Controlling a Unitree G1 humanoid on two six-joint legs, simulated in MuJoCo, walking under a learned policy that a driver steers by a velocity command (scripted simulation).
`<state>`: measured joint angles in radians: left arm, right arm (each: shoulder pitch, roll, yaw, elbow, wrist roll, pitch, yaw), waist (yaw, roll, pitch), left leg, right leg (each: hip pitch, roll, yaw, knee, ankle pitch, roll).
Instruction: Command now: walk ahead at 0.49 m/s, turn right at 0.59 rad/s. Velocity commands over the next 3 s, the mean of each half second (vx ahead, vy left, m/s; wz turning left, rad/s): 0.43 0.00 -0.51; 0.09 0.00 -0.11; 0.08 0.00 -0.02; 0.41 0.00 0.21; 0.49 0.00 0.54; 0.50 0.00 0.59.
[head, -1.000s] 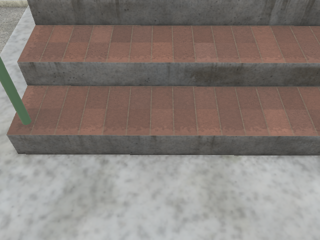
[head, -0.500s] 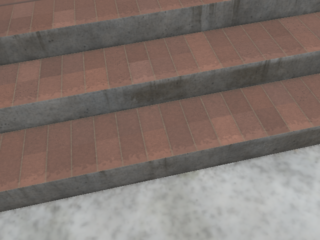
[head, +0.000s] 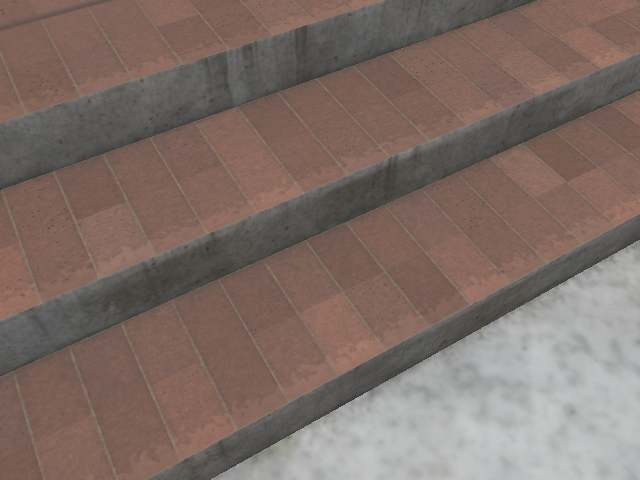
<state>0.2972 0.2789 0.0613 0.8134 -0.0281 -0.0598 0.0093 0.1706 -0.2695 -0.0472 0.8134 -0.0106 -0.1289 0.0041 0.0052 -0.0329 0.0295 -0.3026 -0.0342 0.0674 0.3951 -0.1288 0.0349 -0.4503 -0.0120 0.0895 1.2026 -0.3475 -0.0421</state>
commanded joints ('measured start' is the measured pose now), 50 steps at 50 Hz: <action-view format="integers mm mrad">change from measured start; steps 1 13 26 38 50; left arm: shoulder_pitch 19 -301 -71 -54 -48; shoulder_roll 25 26 39 18 0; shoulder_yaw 9 -5 -12 -34 -3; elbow -86 -272 -164 -58 55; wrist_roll -3 -1 47 53 38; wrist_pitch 5 -3 1 24 44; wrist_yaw -7 -60 -15 -3 26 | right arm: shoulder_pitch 29 124 204 126 78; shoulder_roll -93 -198 -67 4 -31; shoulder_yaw -24 -47 11 34 14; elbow -24 24 25 61 139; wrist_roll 2 27 -20 -21 0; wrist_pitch -15 24 126 138 77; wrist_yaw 2 -7 -6 -36 -49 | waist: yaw -1 -80 -48 -37 -9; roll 102 88 -43 -20 55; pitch -47 28 -160 -50 0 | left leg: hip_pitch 162 310 -100 180 55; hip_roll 290 307 124 70 119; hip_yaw -248 50 -64 -47 -118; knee -247 -216 755 44 -41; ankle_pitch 68 214 -259 -60 -82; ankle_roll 167 113 -33 -6 9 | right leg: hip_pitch -182 -244 245 88 254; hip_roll -120 -93 -213 -142 -8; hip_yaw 27 -98 76 80 -3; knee -3 -496 -850 -879 -854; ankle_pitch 62 338 992 213 209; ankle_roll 7 -9 -173 -116 -37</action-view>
